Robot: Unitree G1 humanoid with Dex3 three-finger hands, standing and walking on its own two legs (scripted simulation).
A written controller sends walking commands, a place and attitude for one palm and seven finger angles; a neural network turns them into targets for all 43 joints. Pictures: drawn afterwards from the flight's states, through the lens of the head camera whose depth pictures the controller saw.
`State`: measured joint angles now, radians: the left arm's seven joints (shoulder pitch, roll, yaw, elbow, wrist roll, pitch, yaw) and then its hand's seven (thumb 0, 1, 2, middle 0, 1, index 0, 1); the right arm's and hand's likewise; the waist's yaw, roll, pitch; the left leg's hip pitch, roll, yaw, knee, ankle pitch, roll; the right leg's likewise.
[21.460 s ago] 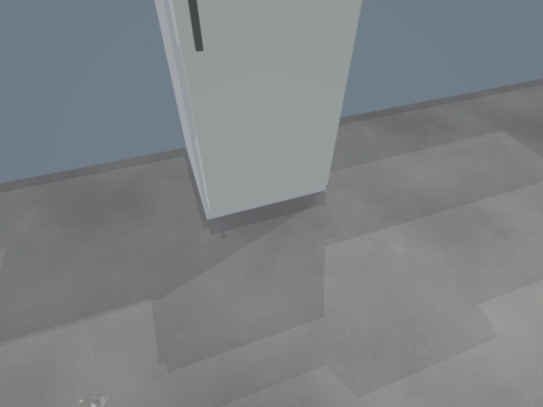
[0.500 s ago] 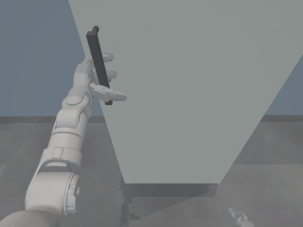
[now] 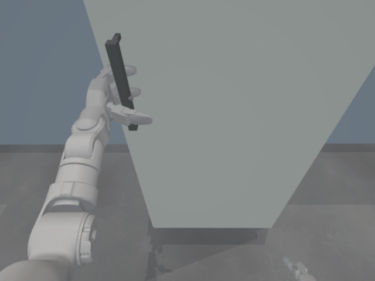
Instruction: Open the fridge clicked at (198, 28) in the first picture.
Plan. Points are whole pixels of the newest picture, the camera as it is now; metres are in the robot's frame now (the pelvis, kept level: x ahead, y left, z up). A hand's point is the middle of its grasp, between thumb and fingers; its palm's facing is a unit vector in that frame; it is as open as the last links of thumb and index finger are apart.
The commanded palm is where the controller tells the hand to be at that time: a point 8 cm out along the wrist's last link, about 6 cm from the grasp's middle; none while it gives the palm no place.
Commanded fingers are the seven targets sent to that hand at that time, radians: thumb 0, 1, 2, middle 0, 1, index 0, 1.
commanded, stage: grip the handle and tug to test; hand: left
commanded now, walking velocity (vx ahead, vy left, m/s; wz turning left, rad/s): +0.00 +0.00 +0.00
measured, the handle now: (126, 86) +0.48 +0.16 +0.19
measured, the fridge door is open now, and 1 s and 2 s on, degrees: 0 0 1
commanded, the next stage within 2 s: pull the door a little, standing still in 1.46 s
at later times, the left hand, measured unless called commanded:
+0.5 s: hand (128, 98) +0.43 +0.15 +0.19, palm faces +0.04 -1.00 +0.01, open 9.2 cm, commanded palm +0.40 +0.20 +0.19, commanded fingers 0.00 0.62 0.78 -0.42 -1.36 -0.42 -1.36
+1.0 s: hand (131, 98) +0.43 +0.14 +0.19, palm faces +0.04 -1.00 +0.00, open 5.4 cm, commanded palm +0.40 +0.19 +0.19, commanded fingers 0.00 0.90 0.90 -0.45 -1.40 -0.45 -1.40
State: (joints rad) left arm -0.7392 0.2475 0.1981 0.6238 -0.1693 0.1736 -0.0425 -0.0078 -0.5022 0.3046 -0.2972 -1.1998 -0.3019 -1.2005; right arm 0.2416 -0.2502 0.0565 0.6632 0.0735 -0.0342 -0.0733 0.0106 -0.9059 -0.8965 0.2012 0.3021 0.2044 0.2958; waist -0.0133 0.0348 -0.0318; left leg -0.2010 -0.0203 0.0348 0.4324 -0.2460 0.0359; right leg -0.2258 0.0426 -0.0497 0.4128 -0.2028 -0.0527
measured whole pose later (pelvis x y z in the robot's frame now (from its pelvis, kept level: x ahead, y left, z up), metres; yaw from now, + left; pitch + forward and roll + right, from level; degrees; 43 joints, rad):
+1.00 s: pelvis +0.00 +0.01 +0.00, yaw +0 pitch +1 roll +0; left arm -0.75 0.22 0.16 0.63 -0.16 0.17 -0.02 0.01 0.72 0.84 -0.41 -1.40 -0.42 -1.40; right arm 0.24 -0.24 0.06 0.67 0.07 -0.03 -0.07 0.01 -0.91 -0.90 0.20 0.30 0.20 0.30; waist -0.01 0.04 -0.04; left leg -0.20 -0.03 0.03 0.43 -0.25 0.05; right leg -0.22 0.03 -0.05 0.41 -0.20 -0.04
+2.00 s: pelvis +0.06 +0.00 +0.00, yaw -3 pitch +2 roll +1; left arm -0.30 0.20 0.21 -0.02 -0.19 0.39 -0.02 0.01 0.78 0.80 -0.26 -1.33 -0.23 -1.33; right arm 0.17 -0.23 0.07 0.56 0.06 0.06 -0.03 0.01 -0.91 -0.90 0.20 0.30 0.20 0.30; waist 0.00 0.05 -0.08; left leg -0.10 -0.03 0.06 0.40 -0.28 0.03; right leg -0.15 0.04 0.00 0.39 -0.26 -0.05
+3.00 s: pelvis +0.00 -0.09 -0.01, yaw +10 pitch +2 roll +3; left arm 0.27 0.26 0.07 -0.61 0.04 -0.05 0.12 -0.12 0.59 0.70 -0.44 -1.40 -0.23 -1.26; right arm 0.20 -0.20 0.01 0.54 -0.02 -0.04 -0.07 0.01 -0.91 -0.90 0.20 0.30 0.20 0.30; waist -0.06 -0.02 0.04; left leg -0.26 0.02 0.09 0.63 -0.39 0.01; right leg -0.40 0.00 -0.25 0.42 -0.08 -0.12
